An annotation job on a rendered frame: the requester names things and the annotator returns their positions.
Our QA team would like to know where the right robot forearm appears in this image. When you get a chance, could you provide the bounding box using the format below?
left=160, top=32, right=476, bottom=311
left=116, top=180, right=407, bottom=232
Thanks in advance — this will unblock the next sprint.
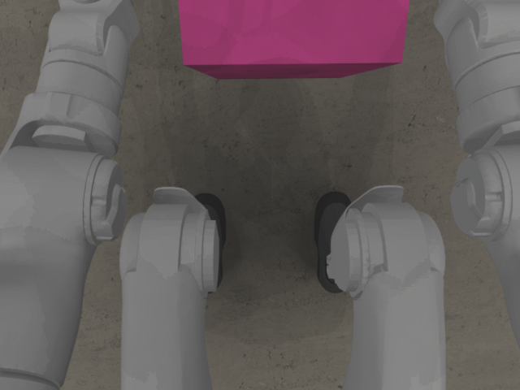
left=433, top=0, right=520, bottom=154

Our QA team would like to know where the carton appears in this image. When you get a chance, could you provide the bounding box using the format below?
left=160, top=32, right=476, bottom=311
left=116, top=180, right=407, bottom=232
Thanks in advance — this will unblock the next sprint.
left=178, top=0, right=410, bottom=79

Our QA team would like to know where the robot left upper arm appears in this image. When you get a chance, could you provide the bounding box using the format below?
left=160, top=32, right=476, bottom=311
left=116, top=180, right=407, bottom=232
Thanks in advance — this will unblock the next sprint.
left=0, top=145, right=128, bottom=390

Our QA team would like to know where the left robot forearm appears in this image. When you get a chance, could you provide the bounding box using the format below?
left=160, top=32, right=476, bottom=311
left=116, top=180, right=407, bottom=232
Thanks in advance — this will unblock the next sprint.
left=0, top=0, right=140, bottom=160

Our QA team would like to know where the robot right upper arm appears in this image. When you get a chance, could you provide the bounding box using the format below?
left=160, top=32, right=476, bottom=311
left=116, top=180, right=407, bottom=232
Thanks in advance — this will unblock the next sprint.
left=450, top=144, right=520, bottom=348

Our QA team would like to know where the robot right shin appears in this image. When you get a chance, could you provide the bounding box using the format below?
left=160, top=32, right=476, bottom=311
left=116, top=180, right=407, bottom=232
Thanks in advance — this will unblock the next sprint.
left=327, top=185, right=445, bottom=290

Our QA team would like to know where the robot right foot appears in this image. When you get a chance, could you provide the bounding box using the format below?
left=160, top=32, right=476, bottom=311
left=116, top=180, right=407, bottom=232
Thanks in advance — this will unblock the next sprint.
left=314, top=192, right=351, bottom=293

